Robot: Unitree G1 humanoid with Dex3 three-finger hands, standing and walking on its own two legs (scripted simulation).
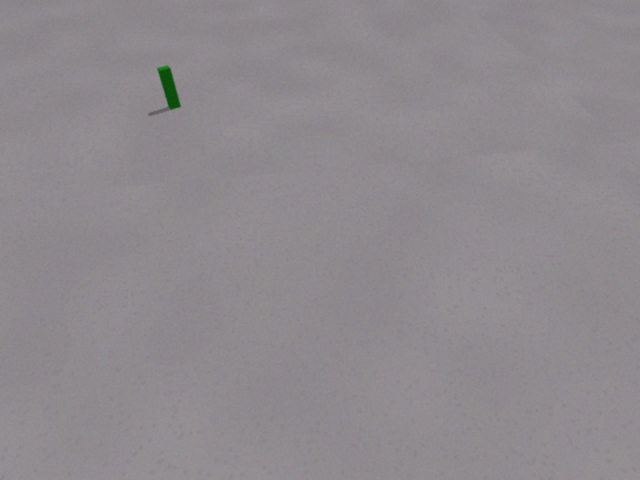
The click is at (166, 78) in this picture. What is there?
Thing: carton on end
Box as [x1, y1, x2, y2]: [157, 66, 180, 108]
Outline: 159,67 157,68 169,107 174,108 180,106 169,67
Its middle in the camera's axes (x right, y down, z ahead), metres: -0.87 -0.88 +2.25
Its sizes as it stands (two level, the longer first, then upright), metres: 0.061 0.038 0.235
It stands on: the floor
